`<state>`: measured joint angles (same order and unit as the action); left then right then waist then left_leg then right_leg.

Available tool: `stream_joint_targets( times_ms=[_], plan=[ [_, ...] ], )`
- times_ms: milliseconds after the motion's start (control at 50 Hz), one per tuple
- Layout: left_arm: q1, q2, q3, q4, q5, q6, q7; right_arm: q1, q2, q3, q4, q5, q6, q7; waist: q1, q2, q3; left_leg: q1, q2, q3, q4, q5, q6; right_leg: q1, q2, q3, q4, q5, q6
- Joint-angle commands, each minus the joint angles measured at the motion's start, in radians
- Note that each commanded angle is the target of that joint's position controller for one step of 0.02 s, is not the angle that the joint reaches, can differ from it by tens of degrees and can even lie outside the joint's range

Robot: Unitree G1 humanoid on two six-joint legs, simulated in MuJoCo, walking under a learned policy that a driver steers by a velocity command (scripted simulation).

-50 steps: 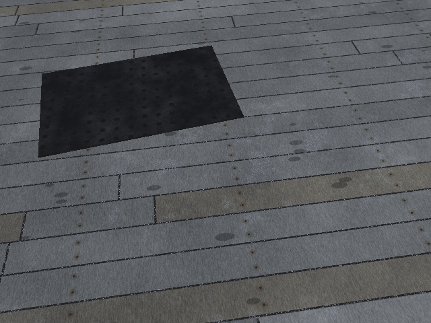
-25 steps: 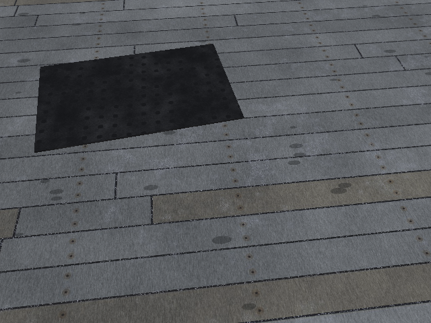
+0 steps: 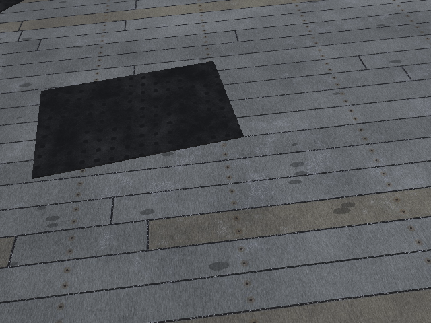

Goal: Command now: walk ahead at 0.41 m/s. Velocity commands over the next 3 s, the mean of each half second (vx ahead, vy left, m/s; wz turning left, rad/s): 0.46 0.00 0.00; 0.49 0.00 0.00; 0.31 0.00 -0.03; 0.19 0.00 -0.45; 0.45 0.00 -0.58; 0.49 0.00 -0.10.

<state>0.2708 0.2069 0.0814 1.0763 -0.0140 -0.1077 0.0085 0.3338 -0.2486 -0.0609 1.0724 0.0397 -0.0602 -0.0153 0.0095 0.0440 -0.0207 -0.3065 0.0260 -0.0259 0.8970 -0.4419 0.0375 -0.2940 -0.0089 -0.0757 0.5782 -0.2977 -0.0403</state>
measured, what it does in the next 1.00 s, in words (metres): walks ahead: left foot, then right foot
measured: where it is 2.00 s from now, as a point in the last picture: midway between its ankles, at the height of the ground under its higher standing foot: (246, 227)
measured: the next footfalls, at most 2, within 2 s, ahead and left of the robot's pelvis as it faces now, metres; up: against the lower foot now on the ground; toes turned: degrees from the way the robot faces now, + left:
left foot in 0.46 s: +0.42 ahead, +0.13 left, +0.00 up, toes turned +4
right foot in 0.98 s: +0.73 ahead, -0.12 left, +0.00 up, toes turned -3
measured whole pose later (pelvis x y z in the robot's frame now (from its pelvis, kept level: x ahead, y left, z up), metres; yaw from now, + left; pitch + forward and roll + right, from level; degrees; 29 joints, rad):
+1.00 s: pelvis +0.56 -0.01 -0.01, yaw +0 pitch +2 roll +2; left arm 0.02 0.23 0.06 0.85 -0.01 -0.10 -0.03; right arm 0.38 -0.26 -0.06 1.06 0.02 -0.06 -0.01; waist -0.06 -0.01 0.02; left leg 0.02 0.02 0.06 0.46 -0.44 -0.02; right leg -0.52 -0.04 -0.05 0.55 -0.06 -0.05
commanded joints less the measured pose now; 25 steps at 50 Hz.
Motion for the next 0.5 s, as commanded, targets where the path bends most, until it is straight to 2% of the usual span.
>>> stream_joint_targets(
  times_ms=[20,40,60,80,100,140,160,220,260,300,360,380,400,420,440,460,480,500],
  plan=[
    [0.167,0.111,-0.004,0.009,0.01,-0.025,-0.017,-0.142,-0.065,-0.003,-0.135,0.014,-0.054,0.012,0.042,-0.163,0.126,-0.635,0.058,-0.054,0.381,0.097,0.068,0.328,-0.361,0.634,-0.438,-0.376,-0.195],
    [0.103,0.107,-0.012,-0.014,0.009,-0.024,-0.023,-0.127,-0.066,-0.009,-0.12,0.0,-0.056,0.01,0.012,-0.123,0.118,-0.584,0.085,-0.047,0.324,0.182,0.068,0.282,-0.313,0.517,-0.445,-0.236,-0.158],
    [0.093,0.098,-0.017,-0.024,0.009,-0.021,-0.026,-0.133,-0.077,-0.017,-0.117,-0.013,-0.054,0.008,0.005,-0.105,0.119,-0.526,0.106,-0.041,0.245,0.227,0.058,0.244,-0.278,0.428,-0.452,-0.109,-0.136],
    [0.108,0.089,-0.023,-0.018,0.015,-0.016,-0.024,-0.138,-0.069,-0.02,-0.117,-0.014,-0.047,0.01,0.001,-0.128,0.114,-0.478,0.112,-0.029,0.198,0.264,0.042,0.213,-0.258,0.377,-0.468,-0.046,-0.13],
    [0.138,0.079,-0.027,-0.014,0.019,-0.015,-0.018,-0.145,-0.064,-0.022,-0.115,-0.015,-0.039,0.011,0.006,-0.12,0.11,-0.462,0.106,-0.013,0.165,0.299,0.029,0.216,-0.232,0.322,-0.476,0.03,-0.129],
    [0.189,0.091,-0.027,-0.008,0.019,-0.012,-0.005,-0.196,-0.045,-0.02,-0.13,-0.021,-0.029,0.012,0.017,-0.113,0.117,-0.486,0.095,0.01,0.075,0.354,0.009,0.245,-0.207,0.241,-0.468,0.2,-0.13],
    [0.196,0.108,-0.025,-0.01,0.02,-0.009,0.001,-0.244,-0.031,-0.016,-0.149,-0.021,-0.028,0.013,0.024,-0.122,0.124,-0.493,0.09,0.014,0.004,0.39,0.0,0.242,-0.211,0.23,-0.475,0.224,-0.135],
    [0.22,0.115,-0.024,-0.019,0.018,-0.004,0.011,-0.365,-0.013,-0.007,-0.188,-0.016,-0.029,0.025,0.048,-0.119,0.135,-0.443,0.064,0.039,-0.175,0.495,-0.009,0.229,-0.193,0.169,-0.494,0.276,-0.126],
    [0.247,0.122,-0.02,-0.016,0.012,-0.002,0.013,-0.427,-0.011,0.0,-0.207,-0.013,-0.03,0.036,0.063,-0.122,0.15,-0.417,0.05,0.055,-0.25,0.531,-0.008,0.246,-0.201,0.148,-0.503,0.274,-0.128],
    [0.276,0.112,-0.019,-0.006,0.007,0.003,0.013,-0.48,-0.015,0.004,-0.227,-0.009,-0.034,0.047,0.073,-0.117,0.171,-0.424,0.044,0.058,-0.3,0.529,0.005,0.298,-0.216,0.131,-0.491,0.302,-0.129],
    [0.279,0.126,-0.009,-0.001,0.001,0.015,0.015,-0.529,-0.026,0.008,-0.259,-0.006,-0.045,0.066,0.063,-0.123,0.181,-0.408,0.034,0.061,-0.363,0.472,0.036,0.385,-0.25,0.115,-0.438,0.4,-0.121],
    [0.27,0.136,-0.005,-0.005,0.002,0.019,0.016,-0.519,-0.038,0.004,-0.264,-0.007,-0.05,0.07,0.046,-0.13,0.163,-0.365,0.017,0.076,-0.38,0.434,0.05,0.41,-0.255,0.106,-0.398,0.511,-0.114],
    [0.257,0.151,0.0,-0.01,0.004,0.022,0.016,-0.481,-0.061,-0.006,-0.26,-0.008,-0.052,0.071,0.018,-0.156,0.123,-0.281,-0.013,0.097,-0.383,0.398,0.066,0.427,-0.258,0.1,-0.335,0.701,-0.105],
    [0.242,0.168,0.005,-0.015,0.006,0.028,0.015,-0.393,-0.095,-0.023,-0.242,-0.009,-0.054,0.067,-0.033,-0.186,0.054,-0.148,-0.052,0.124,-0.375,0.371,0.087,0.434,-0.252,0.088,-0.226,0.917,-0.093],
    [0.219,0.163,0.002,-0.024,0.009,0.035,0.015,-0.208,-0.142,-0.049,-0.189,-0.006,-0.052,0.06,-0.126,-0.191,-0.054,0.088,-0.08,0.14,-0.384,0.391,0.118,0.379,-0.21,0.051,-0.023,1.027,-0.065],
    [0.198,0.146,-0.01,-0.052,0.018,0.034,0.011,-0.005,-0.205,-0.07,-0.143,-0.018,-0.048,0.049,-0.202,-0.138,-0.197,0.446,0.08,-0.045,-0.339,0.377,0.181,0.122,-0.169,0.039,0.277,0.779,-0.033],
    [0.331,-0.012,-0.056,-0.064,0.007,0.011,-0.009,0.122,-0.282,-0.084,-0.11,-0.036,-0.043,0.05,-0.128,0.152,-0.405,0.825,0.365,-0.587,-0.45,0.116,0.36,-0.281,0.034,0.074,0.692,0.025,0.033],
    [0.264,0.049,-0.041,-0.05,-0.019,-0.023,-0.014,0.107,-0.19,-0.055,-0.103,-0.035,-0.039,0.048,-0.155,0.13,-0.408,0.793,0.363,-0.741,-0.592,0.07,0.328,-0.386,0.046,0.235,0.831,-0.243,0.004]
  ],
)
